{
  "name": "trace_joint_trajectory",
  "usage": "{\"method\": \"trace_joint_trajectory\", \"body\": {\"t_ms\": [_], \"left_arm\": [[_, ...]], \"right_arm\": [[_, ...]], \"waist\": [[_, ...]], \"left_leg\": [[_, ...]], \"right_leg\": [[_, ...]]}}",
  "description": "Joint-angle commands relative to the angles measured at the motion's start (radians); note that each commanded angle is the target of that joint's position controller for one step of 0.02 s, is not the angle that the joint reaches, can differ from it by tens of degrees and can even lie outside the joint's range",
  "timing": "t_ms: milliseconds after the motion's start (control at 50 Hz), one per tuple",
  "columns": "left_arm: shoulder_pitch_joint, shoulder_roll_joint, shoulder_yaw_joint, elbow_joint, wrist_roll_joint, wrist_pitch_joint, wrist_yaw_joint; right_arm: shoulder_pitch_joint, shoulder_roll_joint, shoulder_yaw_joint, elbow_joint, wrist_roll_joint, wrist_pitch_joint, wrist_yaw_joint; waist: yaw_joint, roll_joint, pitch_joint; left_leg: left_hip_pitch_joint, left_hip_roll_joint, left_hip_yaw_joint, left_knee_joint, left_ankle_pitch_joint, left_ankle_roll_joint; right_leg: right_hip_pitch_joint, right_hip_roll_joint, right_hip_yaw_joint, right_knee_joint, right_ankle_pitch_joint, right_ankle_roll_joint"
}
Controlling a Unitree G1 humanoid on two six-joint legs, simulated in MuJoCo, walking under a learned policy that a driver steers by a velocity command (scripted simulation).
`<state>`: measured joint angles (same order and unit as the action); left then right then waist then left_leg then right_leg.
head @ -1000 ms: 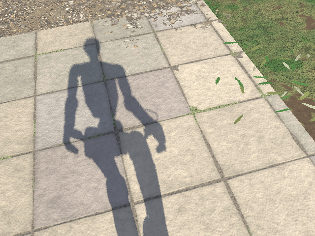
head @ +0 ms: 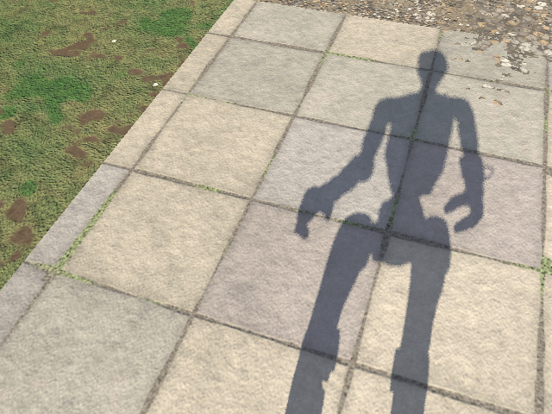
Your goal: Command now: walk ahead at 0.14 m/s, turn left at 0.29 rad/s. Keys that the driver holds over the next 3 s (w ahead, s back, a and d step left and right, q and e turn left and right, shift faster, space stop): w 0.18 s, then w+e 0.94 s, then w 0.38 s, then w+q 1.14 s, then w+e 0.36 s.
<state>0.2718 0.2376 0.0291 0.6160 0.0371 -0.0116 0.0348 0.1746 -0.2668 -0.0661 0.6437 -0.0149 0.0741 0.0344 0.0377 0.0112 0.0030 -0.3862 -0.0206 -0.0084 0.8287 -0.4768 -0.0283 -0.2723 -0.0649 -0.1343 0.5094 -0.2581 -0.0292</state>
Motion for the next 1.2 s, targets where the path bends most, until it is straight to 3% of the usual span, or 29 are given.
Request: {"method": "trace_joint_trajectory", "body": {"t_ms": [20,40,60,80,100,120,160,200,280,360,460,500,540,560,580,600,620,640,680,740,780,960,1020,1060,1080,1100,1120,1160,1200], "left_arm": [[0.001,0.166,0.052,-0.034,-0.007,0.003,-0.013],[0.012,0.148,0.047,-0.019,-0.012,0.008,-0.017],[0.006,0.089,0.033,-0.024,-0.008,0.008,-0.024],[-0.085,-0.002,0.0,-0.099,-0.01,0.002,-0.036],[-0.173,0.126,0.036,-0.118,0.006,0.0,-0.036],[-0.172,0.143,0.049,-0.107,-0.011,-0.006,-0.051],[-0.08,0.14,0.052,-0.04,-0.003,-0.017,-0.075],[-0.029,0.127,0.053,0.017,0.003,-0.012,-0.086],[-0.101,0.098,0.048,0.02,-0.01,-0.005,-0.09],[-0.185,0.079,0.044,0.0,-0.004,-0.002,-0.094],[-0.289,0.069,0.031,-0.059,0.0,-0.007,-0.118],[-0.258,0.068,0.029,-0.063,-0.004,-0.008,-0.112],[-0.083,0.104,0.049,-0.024,-0.001,-0.011,-0.095],[0.091,0.141,0.069,0.026,0.011,-0.02,-0.083],[0.225,0.238,0.098,0.044,0.026,-0.024,-0.069],[0.206,0.31,0.115,0.04,-0.002,-0.026,-0.065],[0.176,0.289,0.116,0.037,-0.031,-0.024,-0.065],[0.131,0.251,0.105,0.046,-0.034,-0.025,-0.054],[0.069,0.176,0.079,0.055,-0.033,-0.034,-0.048],[0.039,0.158,0.066,0.06,-0.033,-0.05,-0.045],[0.057,0.171,0.067,0.075,-0.031,-0.056,-0.047],[0.202,0.2,0.077,0.121,-0.03,-0.047,-0.035],[0.15,0.225,0.083,0.106,-0.02,-0.045,-0.025],[0.117,0.228,0.082,0.105,-0.024,-0.052,-0.034],[0.126,0.173,0.065,0.085,-0.033,-0.06,-0.043],[0.235,0.068,0.044,0.058,-0.062,-0.06,-0.041],[0.239,0.153,0.051,0.07,-0.029,-0.047,-0.034],[0.105,0.154,0.052,0.08,-0.009,-0.037,-0.049],[0.09,0.124,0.046,0.083,0.001,-0.021,-0.069]], "right_arm": [[0.041,-0.034,0.003,-0.068,0.001,-0.039,0.001],[0.131,-0.033,0.004,-0.028,0.003,-0.058,0.0],[0.236,-0.065,-0.003,0.0,-0.005,-0.077,-0.004],[0.301,-0.208,-0.032,-0.021,-0.015,-0.086,-0.018],[0.288,-0.217,-0.047,-0.026,-0.016,-0.085,-0.034],[0.223,-0.166,-0.028,-0.025,-0.011,-0.086,-0.042],[0.14,-0.113,-0.007,-0.032,0.001,-0.11,-0.038],[0.146,-0.086,0.002,-0.014,0.002,-0.14,-0.035],[0.232,-0.081,0.0,0.035,-0.005,-0.168,-0.03],[0.276,-0.089,-0.004,0.072,-0.012,-0.172,-0.035],[0.298,-0.093,0.001,0.126,-0.018,-0.177,-0.043],[0.286,-0.116,-0.001,0.144,-0.017,-0.173,-0.048],[0.287,-0.165,-0.009,0.159,-0.014,-0.161,-0.054],[0.281,-0.176,-0.01,0.152,-0.01,-0.156,-0.06],[0.287,-0.129,0.007,0.103,0.003,-0.159,-0.058],[0.269,-0.069,0.016,0.047,0.009,-0.167,-0.044],[0.18,-0.117,0.005,0.025,-0.008,-0.172,-0.036],[0.13,-0.103,0.014,0.005,-0.001,-0.183,-0.031],[0.121,-0.086,0.022,-0.007,-0.022,-0.178,-0.031],[0.164,-0.07,0.031,0.01,-0.046,-0.126,-0.024],[0.109,-0.063,0.035,-0.006,-0.045,-0.111,-0.018],[-0.224,-0.064,0.048,-0.09,-0.019,-0.125,-0.007],[-0.162,-0.091,0.039,-0.079,-0.015,-0.138,-0.013],[0.053,-0.143,0.014,-0.018,-0.02,-0.154,-0.034],[0.206,-0.207,-0.004,-0.007,-0.04,-0.165,-0.052],[0.25,-0.294,-0.023,-0.016,-0.062,-0.158,-0.062],[0.214,-0.255,-0.026,-0.012,-0.037,-0.143,-0.058],[0.113,-0.103,0.01,-0.005,-0.024,-0.144,-0.047],[0.113,-0.077,0.018,0.029,-0.019,-0.154,-0.042]], "waist": [[-0.039,-0.194,-0.048],[-0.079,-0.13,-0.035],[-0.123,0.036,-0.04],[-0.171,0.338,-0.03],[-0.195,0.221,0.1],[-0.136,0.179,0.141],[-0.058,0.143,0.114],[-0.038,0.106,0.07],[-0.069,0.084,0.085],[-0.098,0.069,0.105],[-0.118,0.072,0.14],[-0.098,0.087,0.113],[-0.011,0.111,-0.01],[0.068,0.082,-0.117],[0.115,-0.039,-0.244],[0.062,-0.266,-0.328],[0.082,-0.119,-0.304],[0.053,-0.066,-0.191],[-0.027,0.014,-0.058],[-0.073,-0.019,-0.023],[-0.067,-0.032,0.01],[0.056,-0.067,0.022],[0.007,-0.083,0.01],[-0.099,-0.039,-0.085],[-0.156,0.04,-0.219],[-0.107,0.259,-0.347],[-0.09,0.224,-0.333],[-0.074,0.03,-0.09],[-0.045,0.095,-0.024]], "left_leg": [[0.192,-0.039,0.092,-0.294,0.083,0.069],[0.351,-0.063,0.097,-0.406,0.119,0.094],[0.512,0.054,-0.094,-0.492,0.0,0.118],[0.529,0.369,-0.57,-0.683,-0.404,0.209],[0.37,0.397,-0.668,-0.734,-0.4,0.285],[0.313,0.359,-0.59,-0.738,-0.369,0.287],[0.283,0.256,-0.41,-0.742,-0.18,0.233],[0.283,0.202,-0.28,-0.734,0.025,0.218],[0.346,0.218,-0.188,-0.759,0.14,0.223],[0.425,0.247,-0.099,-0.747,0.273,0.223],[0.465,0.269,0.01,-0.712,0.544,0.194],[0.468,0.259,0.072,-0.619,0.85,0.164],[0.455,0.25,0.128,-0.341,1.261,0.134],[0.343,0.225,0.162,-0.108,1.188,0.107],[0.064,0.169,0.172,0.212,0.842,0.084],[-0.24,-0.049,0.106,0.585,0.032,0.039],[-0.336,-0.001,-0.067,0.672,0.076,0.047],[-0.361,0.051,-0.066,0.647,0.151,0.052],[-0.286,0.11,-0.058,0.485,0.17,0.045],[-0.226,0.126,-0.028,0.371,0.151,0.015],[-0.253,0.129,-0.006,0.27,0.219,-0.002],[-0.271,0.063,0.001,-0.155,0.471,-0.014],[-0.091,0.028,-0.017,-0.268,0.395,0.018],[0.217,0.004,-0.01,-0.352,0.346,0.061],[0.446,0.179,-0.175,-0.374,0.176,0.108],[0.709,0.473,-0.619,-0.448,0.085,0.212],[0.647,0.483,-0.818,-0.525,-0.036,0.255],[0.39,0.365,-0.499,-0.554,0.063,0.211],[0.27,0.276,-0.301,-0.588,0.277,0.177]], "right_leg": [[-0.057,-0.181,0.21,-0.173,-0.223,-0.16],[-0.176,-0.145,0.172,-0.121,-0.328,-0.128],[-0.339,-0.081,0.091,0.057,-0.392,-0.077],[-0.577,0.056,-0.024,0.362,-0.409,0.001],[-0.624,0.026,0.115,0.46,-0.3,-0.002],[-0.601,0.007,0.146,0.494,-0.198,0.001],[-0.507,-0.002,0.136,0.475,-0.079,0.022],[-0.448,0.006,0.111,0.514,0.011,0.035],[-0.537,0.002,0.129,0.505,0.098,0.042],[-0.577,0.021,0.165,0.391,0.141,0.033],[-0.488,0.02,0.061,0.195,0.124,-0.033],[-0.351,0.064,0.002,0.118,0.069,-0.077],[-0.095,0.158,-0.039,0.095,0.017,-0.128],[0.151,0.173,-0.001,0.046,0.033,-0.159],[0.453,-0.029,0.285,0.002,-0.174,-0.231],[0.596,-0.287,0.878,-0.165,-0.14,-0.357],[0.567,-0.268,0.881,-0.206,-0.009,-0.357],[0.448,-0.248,0.722,-0.196,0.076,-0.337],[0.203,-0.155,0.553,-0.227,0.232,-0.274],[0.051,-0.079,0.44,-0.285,0.281,-0.268],[0.008,-0.053,0.414,-0.322,0.279,-0.265],[0.19,-0.038,0.459,-0.22,0.429,-0.198],[0.181,-0.053,0.502,-0.149,0.476,-0.151],[0.126,0.016,0.46,0.094,0.605,-0.106],[0.023,0.075,0.397,0.35,0.411,-0.081],[-0.276,0.223,0.266,0.651,-0.247,-0.044],[-0.396,0.167,0.248,0.772,-0.272,-0.052],[-0.38,0.089,0.243,0.742,-0.093,-0.045],[-0.322,0.059,0.241,0.666,-0.066,-0.032]]}}
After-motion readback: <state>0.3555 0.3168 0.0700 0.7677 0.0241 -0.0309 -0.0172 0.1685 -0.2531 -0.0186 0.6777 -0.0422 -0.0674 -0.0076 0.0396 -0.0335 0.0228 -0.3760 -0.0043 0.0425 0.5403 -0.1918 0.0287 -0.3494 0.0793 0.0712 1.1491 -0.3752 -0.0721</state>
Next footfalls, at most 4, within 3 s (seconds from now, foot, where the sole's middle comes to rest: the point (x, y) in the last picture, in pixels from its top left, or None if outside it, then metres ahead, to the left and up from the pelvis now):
0.06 left None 0.03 0.11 -0.77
0.56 right None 0.36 -0.11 -0.77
1.08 left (319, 332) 0.72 -0.03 -0.77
1.56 right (435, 301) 0.82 -0.35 -0.77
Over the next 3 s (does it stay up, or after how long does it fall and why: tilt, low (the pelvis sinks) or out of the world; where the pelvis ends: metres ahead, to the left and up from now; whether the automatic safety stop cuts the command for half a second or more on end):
stays up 1.47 -0.39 0.01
